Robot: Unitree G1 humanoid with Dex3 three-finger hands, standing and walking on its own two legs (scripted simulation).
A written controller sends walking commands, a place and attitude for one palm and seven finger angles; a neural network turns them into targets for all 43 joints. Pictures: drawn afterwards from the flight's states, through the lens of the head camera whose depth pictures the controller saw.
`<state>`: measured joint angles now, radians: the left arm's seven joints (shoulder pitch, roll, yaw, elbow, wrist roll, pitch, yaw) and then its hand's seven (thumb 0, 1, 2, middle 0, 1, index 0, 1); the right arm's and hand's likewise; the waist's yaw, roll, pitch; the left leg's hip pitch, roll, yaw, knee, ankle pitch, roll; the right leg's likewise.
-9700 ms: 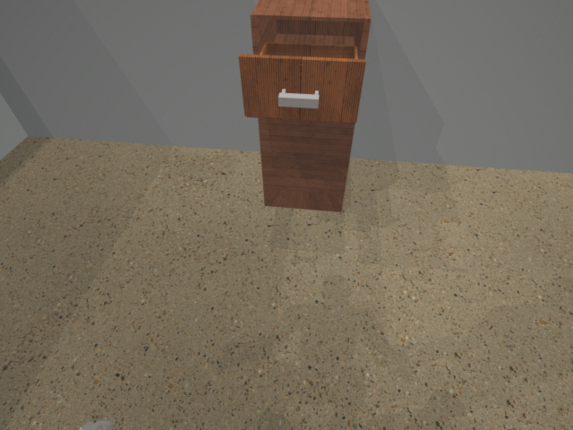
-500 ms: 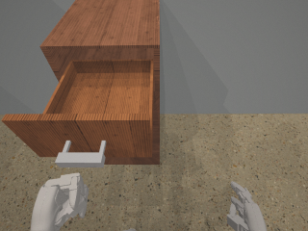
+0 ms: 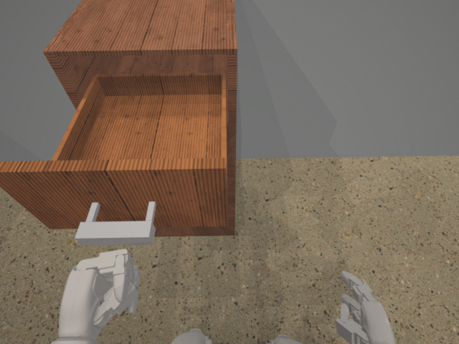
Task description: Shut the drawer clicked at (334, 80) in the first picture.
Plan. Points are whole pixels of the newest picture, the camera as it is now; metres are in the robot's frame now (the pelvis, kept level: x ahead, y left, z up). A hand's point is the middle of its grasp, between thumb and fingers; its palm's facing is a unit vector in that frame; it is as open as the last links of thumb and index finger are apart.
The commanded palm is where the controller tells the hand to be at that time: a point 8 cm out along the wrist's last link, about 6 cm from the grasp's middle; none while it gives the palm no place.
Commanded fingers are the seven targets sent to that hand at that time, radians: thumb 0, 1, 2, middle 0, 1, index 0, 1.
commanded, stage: bring the fist close to the handle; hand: left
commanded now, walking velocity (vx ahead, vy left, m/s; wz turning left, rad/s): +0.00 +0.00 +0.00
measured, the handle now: (120, 220) +0.30 +0.20 +0.07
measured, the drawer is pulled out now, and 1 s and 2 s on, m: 0.30 0.24 0.13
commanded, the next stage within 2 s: push the drawer shut in 0.14 s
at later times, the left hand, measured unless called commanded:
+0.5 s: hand (139, 271) +0.22 +0.15 +0.07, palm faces +0.06 -1.00 -0.06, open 3.2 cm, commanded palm +0.20 +0.21 +0.07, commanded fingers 0.00 0.90 0.90 -1.40 -1.60 -1.40 -1.60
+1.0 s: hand (141, 238) +0.27 +0.16 +0.07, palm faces +0.04 -1.00 -0.06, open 2.9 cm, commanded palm +0.26 +0.22 +0.07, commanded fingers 0.00 0.90 0.90 -1.40 -1.60 -1.40 -1.60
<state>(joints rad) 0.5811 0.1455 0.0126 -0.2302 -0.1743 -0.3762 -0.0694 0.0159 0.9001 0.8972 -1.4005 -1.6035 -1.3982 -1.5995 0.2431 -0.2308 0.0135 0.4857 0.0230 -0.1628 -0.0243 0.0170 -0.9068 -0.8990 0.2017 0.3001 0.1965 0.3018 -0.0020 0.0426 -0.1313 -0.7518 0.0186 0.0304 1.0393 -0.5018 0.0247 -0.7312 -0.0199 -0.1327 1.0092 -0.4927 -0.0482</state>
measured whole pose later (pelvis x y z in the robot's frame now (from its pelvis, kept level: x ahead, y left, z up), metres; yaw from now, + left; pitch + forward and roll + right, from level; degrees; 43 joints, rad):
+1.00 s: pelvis -0.01 -0.01 +0.01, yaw +1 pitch +11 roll -1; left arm 0.14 0.21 0.09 0.13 -0.20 -0.32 -0.10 -0.04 0.79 0.93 -1.40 -1.60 -1.40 -1.60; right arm 0.22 -0.25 0.05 0.57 0.03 -0.15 -0.04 0.02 -0.91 -0.90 0.20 0.30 0.20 0.30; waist -0.01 0.04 -0.10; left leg -0.72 0.02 0.01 0.97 -0.45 0.01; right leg -0.69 -0.01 -0.15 0.94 -0.45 -0.06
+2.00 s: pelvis -0.01 +0.01 +0.01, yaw -1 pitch +14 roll -1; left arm -0.42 0.26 0.20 0.71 -0.16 -0.41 -0.08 -0.05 0.72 0.89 -1.40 -1.60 -1.40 -1.60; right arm 0.27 -0.26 0.04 0.64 0.02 -0.06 -0.03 0.01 -0.91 -0.90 0.20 0.30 0.20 0.30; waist -0.06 0.02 -0.09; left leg -0.76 0.01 0.04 0.95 -0.43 0.04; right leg -0.75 -0.02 -0.11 0.92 -0.41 -0.04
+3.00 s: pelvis -0.02 +0.01 +0.00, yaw -2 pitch +22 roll -3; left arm -0.94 0.48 0.39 1.23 -0.04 -0.45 -0.07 -0.01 0.75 0.91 -1.40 -1.60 -1.40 -1.60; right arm 0.38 -0.28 0.05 0.65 -0.02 0.02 0.00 0.01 -0.91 -0.90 0.20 0.30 0.20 0.30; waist -0.19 0.03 -0.11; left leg -0.97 0.04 0.04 1.04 -0.44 0.04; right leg -0.94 0.01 -0.12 0.97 -0.41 -0.04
